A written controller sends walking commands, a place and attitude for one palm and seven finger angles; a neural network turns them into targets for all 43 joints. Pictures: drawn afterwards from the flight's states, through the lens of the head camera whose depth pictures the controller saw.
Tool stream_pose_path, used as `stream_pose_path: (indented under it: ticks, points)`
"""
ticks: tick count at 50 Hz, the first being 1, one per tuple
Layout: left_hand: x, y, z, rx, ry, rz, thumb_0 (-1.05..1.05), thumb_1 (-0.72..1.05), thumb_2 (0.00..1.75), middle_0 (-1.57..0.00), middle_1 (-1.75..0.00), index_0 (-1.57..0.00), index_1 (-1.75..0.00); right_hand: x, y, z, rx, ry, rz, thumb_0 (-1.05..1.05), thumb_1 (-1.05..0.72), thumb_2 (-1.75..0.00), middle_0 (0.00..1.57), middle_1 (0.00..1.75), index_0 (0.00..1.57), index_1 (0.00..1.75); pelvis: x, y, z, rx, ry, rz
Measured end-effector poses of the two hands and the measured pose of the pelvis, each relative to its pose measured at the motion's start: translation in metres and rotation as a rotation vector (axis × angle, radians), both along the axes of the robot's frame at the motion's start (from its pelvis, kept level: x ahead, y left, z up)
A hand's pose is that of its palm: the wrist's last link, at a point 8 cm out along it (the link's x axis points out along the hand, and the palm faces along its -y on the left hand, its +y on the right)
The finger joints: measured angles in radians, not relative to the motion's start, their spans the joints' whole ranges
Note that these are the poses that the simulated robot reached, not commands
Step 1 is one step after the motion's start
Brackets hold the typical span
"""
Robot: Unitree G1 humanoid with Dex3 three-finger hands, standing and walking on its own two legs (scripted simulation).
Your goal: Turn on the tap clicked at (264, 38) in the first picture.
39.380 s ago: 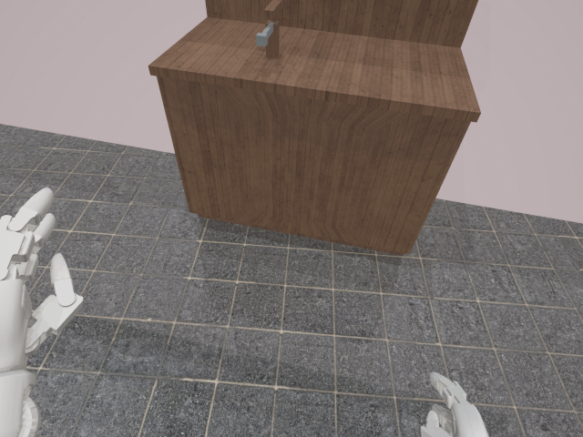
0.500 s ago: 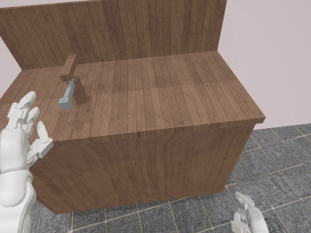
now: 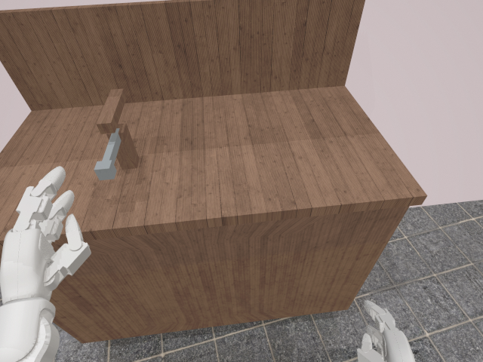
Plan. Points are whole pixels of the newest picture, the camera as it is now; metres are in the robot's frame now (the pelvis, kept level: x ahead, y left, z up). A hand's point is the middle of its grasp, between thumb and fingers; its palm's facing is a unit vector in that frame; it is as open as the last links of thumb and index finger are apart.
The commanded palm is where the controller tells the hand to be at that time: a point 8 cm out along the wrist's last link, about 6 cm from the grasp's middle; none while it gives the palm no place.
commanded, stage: turn the palm inward beside the body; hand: left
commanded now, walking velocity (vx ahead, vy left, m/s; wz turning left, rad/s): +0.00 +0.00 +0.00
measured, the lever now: (105, 170) +0.40 +0.33 +0.10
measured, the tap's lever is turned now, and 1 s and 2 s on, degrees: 0 0 0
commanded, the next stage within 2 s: reach beside the lever's end, fingers flat in 1.12 s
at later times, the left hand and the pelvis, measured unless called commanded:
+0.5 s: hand (81, 273) +0.17 +0.23 +0.15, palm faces +0.43 -0.89 -0.14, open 7.4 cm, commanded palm +0.12 +0.27 +0.16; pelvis -0.01 +0.00 +0.00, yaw +0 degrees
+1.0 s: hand (93, 279) +0.17 +0.21 +0.14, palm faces +0.46 -0.88 -0.11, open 7.4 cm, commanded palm +0.11 +0.25 +0.16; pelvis -0.02 -0.02 +0.00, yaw +1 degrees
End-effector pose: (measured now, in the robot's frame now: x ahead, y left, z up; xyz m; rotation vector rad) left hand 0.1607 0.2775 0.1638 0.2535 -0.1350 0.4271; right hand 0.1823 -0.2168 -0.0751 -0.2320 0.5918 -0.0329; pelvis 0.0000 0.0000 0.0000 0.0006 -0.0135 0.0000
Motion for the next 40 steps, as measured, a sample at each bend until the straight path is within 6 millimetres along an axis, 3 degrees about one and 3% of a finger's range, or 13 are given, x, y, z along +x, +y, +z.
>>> stream_pose_path:
  ticks: [7, 13, 31, 40]
  points:
    - [-0.004, 0.001, -0.001, -0.031, 0.02, -0.001, 0.01, 0.89, 0.9, -0.21, -0.31, -0.21, -0.3, 0.001, 0.02, 0.004, 0.035, -0.028, 0.017, 0.01, -0.9, -0.9, 0.2, 0.3, 0.2, 0.3, -0.002, 0.006, 0.001, -0.001, -0.007, -0.008]
    - [-0.015, 0.005, -0.005, -0.066, 0.04, 0.033, 0.01, 0.89, 0.9, -0.2, -0.31, -0.21, -0.3, 0.0, 0.025, 0.006, 0.035, -0.035, 0.033, 0.01, -0.9, -0.9, 0.2, 0.3, 0.2, 0.31, -0.006, 0.007, 0.002, -0.002, -0.018, -0.005]
    - [-0.04, -0.017, -0.009, -0.136, 0.055, 0.032, 0.01, 0.89, 0.9, -0.2, -0.31, -0.21, -0.3, -0.008, 0.004, 0.013, 0.026, -0.08, 0.02, 0.01, -0.9, -0.9, 0.2, 0.3, 0.2, 0.3, -0.018, -0.009, 0.002, 0.0, -0.042, 0.004]
    - [-0.043, -0.027, -0.011, -0.156, 0.076, 0.046, 0.01, 0.89, 0.9, -0.2, -0.3, -0.2, -0.3, -0.009, -0.006, 0.01, 0.034, -0.086, 0.016, 0.01, -0.9, -0.9, 0.2, 0.3, 0.2, 0.3, -0.021, -0.018, 0.001, -0.004, -0.045, 0.013]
